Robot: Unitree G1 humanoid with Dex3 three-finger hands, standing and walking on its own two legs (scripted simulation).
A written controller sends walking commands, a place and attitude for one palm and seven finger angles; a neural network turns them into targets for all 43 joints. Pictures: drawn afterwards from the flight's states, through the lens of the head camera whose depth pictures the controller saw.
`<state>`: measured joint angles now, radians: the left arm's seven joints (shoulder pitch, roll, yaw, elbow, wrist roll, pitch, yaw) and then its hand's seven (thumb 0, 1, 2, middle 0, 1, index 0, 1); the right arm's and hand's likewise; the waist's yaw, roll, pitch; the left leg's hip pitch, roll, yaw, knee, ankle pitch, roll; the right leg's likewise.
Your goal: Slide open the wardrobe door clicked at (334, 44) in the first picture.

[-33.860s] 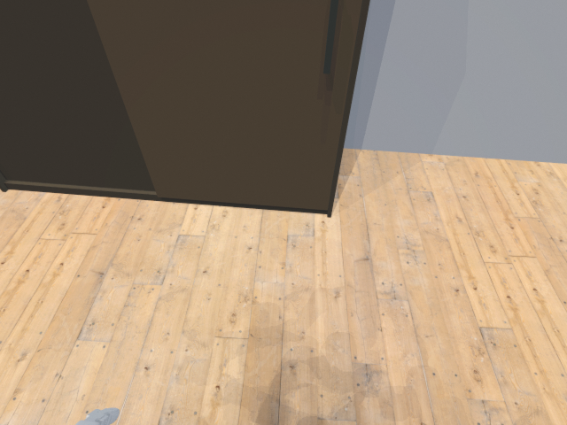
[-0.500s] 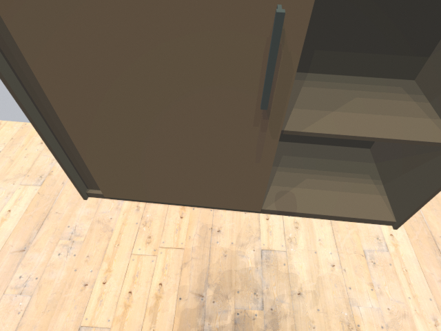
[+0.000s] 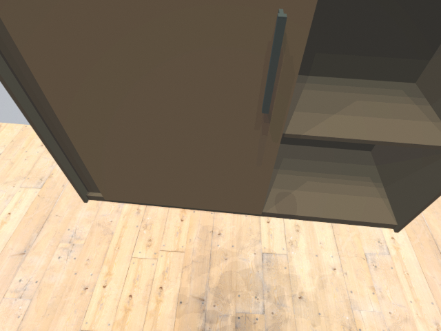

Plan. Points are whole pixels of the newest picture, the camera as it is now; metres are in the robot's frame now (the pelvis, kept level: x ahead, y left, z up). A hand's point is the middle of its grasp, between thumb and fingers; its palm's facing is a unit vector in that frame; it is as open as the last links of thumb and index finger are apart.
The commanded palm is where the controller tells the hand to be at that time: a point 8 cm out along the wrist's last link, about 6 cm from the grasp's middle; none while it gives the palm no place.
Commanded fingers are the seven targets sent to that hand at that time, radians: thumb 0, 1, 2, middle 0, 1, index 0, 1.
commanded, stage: stand and wait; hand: right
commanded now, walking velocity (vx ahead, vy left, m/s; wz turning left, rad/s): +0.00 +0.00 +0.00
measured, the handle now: (272, 66) +0.74 -0.08 +0.10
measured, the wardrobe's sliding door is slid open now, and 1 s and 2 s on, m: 0.69 0.69 0.69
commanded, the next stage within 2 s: none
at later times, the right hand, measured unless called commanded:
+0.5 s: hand out of the picture +0.10 -0.23 -0.16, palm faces -0.03 +0.95 -0.32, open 7.4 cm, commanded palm none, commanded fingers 0.00 -0.90 -0.90 0.20 0.30 0.20 0.30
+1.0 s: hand out of the picture +0.10 -0.22 -0.16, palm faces -0.03 +0.95 -0.32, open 7.4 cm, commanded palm none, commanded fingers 0.00 -0.90 -0.90 0.20 0.30 0.20 0.30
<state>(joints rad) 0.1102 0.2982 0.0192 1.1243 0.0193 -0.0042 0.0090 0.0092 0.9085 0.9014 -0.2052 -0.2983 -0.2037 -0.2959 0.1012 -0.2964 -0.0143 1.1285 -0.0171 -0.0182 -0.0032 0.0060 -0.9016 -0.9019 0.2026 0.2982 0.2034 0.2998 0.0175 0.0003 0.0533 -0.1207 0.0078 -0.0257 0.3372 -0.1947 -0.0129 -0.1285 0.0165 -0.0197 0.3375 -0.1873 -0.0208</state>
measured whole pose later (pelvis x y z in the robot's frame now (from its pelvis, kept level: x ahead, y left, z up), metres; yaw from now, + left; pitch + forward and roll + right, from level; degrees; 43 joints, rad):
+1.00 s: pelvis +0.01 +0.02 +0.00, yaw +0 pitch -1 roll +0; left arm 0.10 0.32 0.01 1.13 0.02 0.00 0.01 0.01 0.91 0.90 -0.21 -0.30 -0.20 -0.30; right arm 0.09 -0.31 -0.01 1.13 -0.01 -0.02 0.00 0.01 -0.90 -0.90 0.20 0.30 0.20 0.30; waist 0.02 0.00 0.05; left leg -0.08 -0.01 -0.02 0.30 -0.20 0.01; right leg -0.08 -0.01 -0.01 0.30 -0.19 0.00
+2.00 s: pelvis +0.00 +0.01 +0.00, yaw +0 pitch -2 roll +0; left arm 0.11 0.33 0.01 1.13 0.02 0.00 0.01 0.01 0.91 0.90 -0.21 -0.30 -0.21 -0.30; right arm 0.10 -0.33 -0.01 1.14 -0.01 -0.02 0.00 0.01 -0.90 -0.90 0.20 0.30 0.20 0.30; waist 0.02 0.00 0.06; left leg -0.08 -0.01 -0.02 0.29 -0.17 0.00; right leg -0.09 0.00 -0.01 0.29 -0.17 0.00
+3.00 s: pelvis +0.01 +0.02 +0.00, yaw +0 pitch -2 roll +0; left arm 0.10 0.34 0.01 1.13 0.02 -0.01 0.01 0.01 0.91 0.90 -0.21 -0.30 -0.21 -0.30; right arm 0.09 -0.33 -0.01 1.13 -0.01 -0.02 0.00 0.01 -0.90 -0.90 0.20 0.30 0.20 0.30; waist 0.02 0.00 0.06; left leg -0.08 -0.01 -0.02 0.28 -0.18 0.01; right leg -0.08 -0.01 -0.01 0.28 -0.17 0.00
